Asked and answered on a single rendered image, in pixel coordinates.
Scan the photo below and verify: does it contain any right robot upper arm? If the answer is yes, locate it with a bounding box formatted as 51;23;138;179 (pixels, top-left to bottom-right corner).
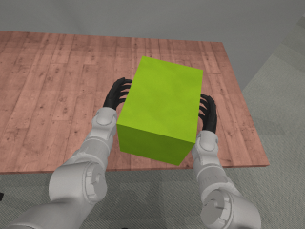
200;189;261;229

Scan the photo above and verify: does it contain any carton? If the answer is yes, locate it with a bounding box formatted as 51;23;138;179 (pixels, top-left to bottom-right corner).
116;56;203;166

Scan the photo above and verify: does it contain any table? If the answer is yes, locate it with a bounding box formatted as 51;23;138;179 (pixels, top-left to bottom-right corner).
0;31;270;201

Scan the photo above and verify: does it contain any robot left forearm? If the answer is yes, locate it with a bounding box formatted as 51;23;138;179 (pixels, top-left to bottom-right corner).
49;107;117;199

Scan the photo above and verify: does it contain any left robot upper arm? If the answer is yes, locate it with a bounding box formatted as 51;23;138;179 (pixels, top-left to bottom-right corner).
2;161;108;229

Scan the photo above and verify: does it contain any robot right forearm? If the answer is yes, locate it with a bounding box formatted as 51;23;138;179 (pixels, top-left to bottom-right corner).
191;130;245;203

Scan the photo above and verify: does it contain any robot left hand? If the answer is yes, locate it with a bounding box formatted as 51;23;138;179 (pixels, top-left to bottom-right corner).
103;77;132;110

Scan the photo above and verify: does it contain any robot right hand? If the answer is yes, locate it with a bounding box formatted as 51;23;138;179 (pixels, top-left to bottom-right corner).
198;94;217;133

